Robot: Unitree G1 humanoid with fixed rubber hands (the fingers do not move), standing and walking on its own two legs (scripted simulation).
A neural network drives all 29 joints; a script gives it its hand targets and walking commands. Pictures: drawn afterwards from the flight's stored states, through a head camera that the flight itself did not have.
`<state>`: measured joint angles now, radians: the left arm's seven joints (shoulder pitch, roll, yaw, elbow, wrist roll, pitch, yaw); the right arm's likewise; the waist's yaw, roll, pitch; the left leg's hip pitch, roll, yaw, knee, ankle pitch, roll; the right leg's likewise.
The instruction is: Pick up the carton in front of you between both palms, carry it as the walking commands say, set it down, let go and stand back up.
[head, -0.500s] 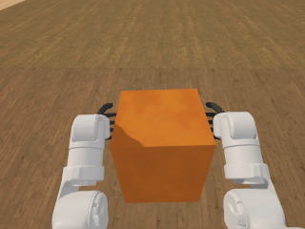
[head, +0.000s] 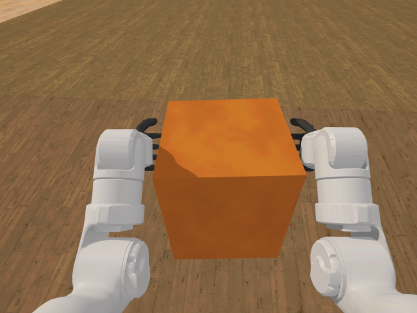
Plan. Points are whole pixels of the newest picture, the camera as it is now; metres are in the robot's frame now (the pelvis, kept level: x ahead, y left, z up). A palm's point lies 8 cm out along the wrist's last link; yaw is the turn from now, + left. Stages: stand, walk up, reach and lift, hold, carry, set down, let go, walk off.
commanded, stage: carry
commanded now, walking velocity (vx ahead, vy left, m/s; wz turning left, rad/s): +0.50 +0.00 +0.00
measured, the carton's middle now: (224, 181) +0.35 +0.00 +0.11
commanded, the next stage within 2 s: none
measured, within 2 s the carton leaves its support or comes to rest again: neither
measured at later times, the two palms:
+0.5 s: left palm (172, 78) +0.66 +0.14 +0.19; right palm (282, 80) +0.66 -0.16 +0.18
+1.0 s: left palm (187, 21) +1.00 +0.13 +0.25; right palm (271, 27) +0.96 -0.17 +0.23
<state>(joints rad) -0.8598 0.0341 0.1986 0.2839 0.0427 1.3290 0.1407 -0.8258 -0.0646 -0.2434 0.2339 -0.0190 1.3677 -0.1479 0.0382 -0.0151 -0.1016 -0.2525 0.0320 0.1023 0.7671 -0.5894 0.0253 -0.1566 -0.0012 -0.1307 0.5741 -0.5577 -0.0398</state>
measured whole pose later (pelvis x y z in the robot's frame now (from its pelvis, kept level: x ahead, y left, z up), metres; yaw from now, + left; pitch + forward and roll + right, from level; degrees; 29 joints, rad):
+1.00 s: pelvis +0.60 +0.02 +0.09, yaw -1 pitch +4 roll +0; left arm -0.89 0.02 0.31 0.14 0.07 1.34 0.11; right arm -0.84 0.01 -0.25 0.10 -0.07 1.35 -0.14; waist -0.09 0.02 0.05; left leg -0.42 -0.03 0.11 0.54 -0.32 0.07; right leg -0.56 0.03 -0.01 1.35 -0.44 -0.05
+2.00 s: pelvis +1.21 -0.03 +0.17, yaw -2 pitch +5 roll -1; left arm -0.89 0.01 0.32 0.06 0.09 1.36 0.12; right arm -0.87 -0.01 -0.26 0.08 -0.02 1.34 -0.17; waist -0.08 0.02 0.00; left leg -0.18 0.02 0.10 0.46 -0.48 0.02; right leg -0.68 -0.02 -0.09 0.75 -0.35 -0.04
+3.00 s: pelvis +1.81 -0.07 +0.24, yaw -1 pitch +4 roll +1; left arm -0.87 0.01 0.26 0.19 0.08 1.35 0.13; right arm -0.90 -0.05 -0.27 0.22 -0.05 1.36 -0.14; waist 0.04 0.01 -0.02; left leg -0.51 0.00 0.02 1.21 -0.44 0.03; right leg -0.42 -0.01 -0.13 0.57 -0.22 -0.07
